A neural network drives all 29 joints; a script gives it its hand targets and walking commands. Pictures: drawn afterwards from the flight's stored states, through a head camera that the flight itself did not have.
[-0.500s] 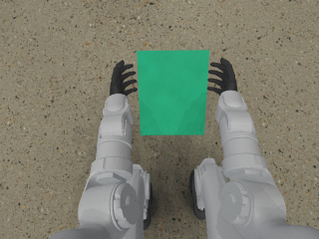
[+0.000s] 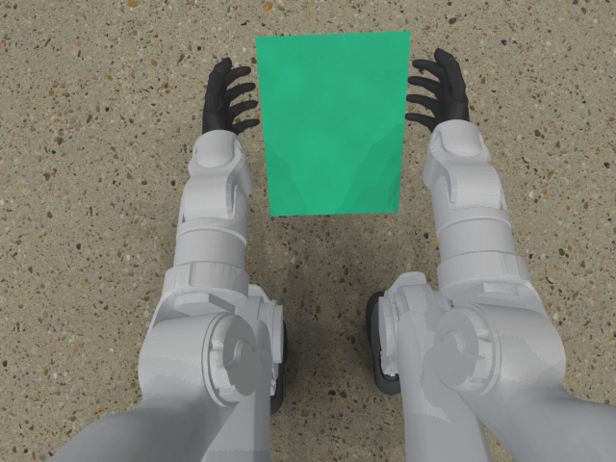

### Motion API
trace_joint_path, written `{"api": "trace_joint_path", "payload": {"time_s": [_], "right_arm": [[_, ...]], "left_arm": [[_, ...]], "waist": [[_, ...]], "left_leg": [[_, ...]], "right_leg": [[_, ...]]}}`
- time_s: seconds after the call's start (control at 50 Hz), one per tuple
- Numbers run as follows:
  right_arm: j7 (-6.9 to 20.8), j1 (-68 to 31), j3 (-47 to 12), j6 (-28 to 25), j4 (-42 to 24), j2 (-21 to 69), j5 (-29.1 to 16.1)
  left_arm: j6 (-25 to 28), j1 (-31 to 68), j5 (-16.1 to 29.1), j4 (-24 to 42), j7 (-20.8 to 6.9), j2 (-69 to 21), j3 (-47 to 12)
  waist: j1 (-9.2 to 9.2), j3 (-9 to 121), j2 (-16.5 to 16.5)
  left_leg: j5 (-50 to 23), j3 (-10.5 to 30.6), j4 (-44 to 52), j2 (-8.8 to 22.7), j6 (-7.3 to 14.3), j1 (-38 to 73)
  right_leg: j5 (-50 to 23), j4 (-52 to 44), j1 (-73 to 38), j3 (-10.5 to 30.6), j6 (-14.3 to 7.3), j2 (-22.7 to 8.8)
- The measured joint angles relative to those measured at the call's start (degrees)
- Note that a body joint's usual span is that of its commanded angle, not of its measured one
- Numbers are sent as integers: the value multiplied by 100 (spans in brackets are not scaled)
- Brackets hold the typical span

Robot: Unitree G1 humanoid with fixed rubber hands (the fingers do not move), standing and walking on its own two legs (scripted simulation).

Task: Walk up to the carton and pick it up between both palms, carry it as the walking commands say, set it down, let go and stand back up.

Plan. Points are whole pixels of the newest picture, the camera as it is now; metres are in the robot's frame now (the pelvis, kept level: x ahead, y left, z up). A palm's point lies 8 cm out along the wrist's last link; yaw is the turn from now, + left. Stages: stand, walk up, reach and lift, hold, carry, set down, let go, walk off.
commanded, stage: set down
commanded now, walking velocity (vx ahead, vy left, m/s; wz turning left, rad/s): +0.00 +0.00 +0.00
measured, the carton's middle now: (330, 122) +0.54 -0.03 -0.20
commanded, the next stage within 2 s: none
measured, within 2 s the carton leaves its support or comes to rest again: neither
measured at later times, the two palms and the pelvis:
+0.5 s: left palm (239, 136) +0.52 +0.10 -0.18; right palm (427, 129) +0.51 -0.16 -0.18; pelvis +0.00 +0.00 -0.06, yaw +0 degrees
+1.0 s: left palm (251, 135) +0.54 +0.10 -0.25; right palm (423, 123) +0.54 -0.18 -0.25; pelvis +0.00 +0.00 -0.10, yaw +0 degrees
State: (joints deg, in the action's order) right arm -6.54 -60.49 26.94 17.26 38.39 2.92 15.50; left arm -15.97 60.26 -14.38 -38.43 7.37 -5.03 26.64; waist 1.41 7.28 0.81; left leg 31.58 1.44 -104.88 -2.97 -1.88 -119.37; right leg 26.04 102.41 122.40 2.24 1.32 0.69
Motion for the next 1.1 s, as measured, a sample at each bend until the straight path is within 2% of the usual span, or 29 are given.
{"api": "trace_joint_path", "payload": {"time_s": [0.64, 0.86, 0.94, 1.1], "right_arm": [[-13, -1101, -412, -283, 587, -744, -624], [122, -1736, -626, -410, 1286, -1159, -893], [137, -1885, -596, -446, 1446, -1347, -957], [340, -2089, -469, -531, 1635, -1551, -981]], "left_arm": [[238, 1144, 575, -581, 8, 700, -411], [358, 1436, 813, -913, -5, 982, -650], [354, 1675, 931, -1084, -134, 1048, -762], [410, 2037, 805, -1326, -314, 1093, -690]], "waist": [[19, -1300, 31], [89, -1749, -64], [52, -1887, -57], [41, -2167, -92]], "left_leg": [[235, 31, -1308, -90, -87, -946], [380, 28, -1728, -93, -76, -1081], [424, 9, -1872, -107, -64, -1118], [488, 26, -2099, -155, -77, -1102]], "right_leg": [[184, 1294, 980, -7, 9, 33], [289, 1680, 1123, -1, 46, 71], [331, 1825, 1161, 22, 67, 75], [410, 2061, 1141, 8, 58, 49]]}}
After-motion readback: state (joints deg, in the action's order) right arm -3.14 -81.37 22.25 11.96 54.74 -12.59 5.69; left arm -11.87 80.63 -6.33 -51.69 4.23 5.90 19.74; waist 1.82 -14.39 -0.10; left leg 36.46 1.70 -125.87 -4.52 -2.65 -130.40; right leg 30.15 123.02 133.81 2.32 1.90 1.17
